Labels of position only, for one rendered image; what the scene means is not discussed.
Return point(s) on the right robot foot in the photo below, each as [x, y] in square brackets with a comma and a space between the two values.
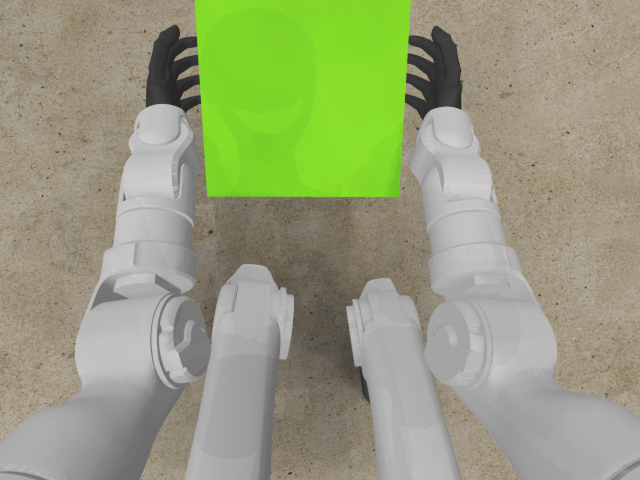
[364, 386]

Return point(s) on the right robot hand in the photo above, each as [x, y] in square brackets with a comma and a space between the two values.
[444, 88]

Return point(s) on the carton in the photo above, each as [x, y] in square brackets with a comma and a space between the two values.
[302, 98]

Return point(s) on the right robot forearm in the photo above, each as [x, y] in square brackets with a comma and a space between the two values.
[469, 251]

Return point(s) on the robot left upper arm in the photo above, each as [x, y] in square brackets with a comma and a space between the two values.
[134, 357]

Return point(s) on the left robot forearm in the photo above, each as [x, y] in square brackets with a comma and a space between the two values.
[152, 248]

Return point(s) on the left robot hand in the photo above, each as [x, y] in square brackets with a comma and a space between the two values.
[162, 84]

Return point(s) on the robot right upper arm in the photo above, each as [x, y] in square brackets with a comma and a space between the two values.
[499, 357]

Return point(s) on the robot right thigh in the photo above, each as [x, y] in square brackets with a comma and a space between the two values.
[412, 441]

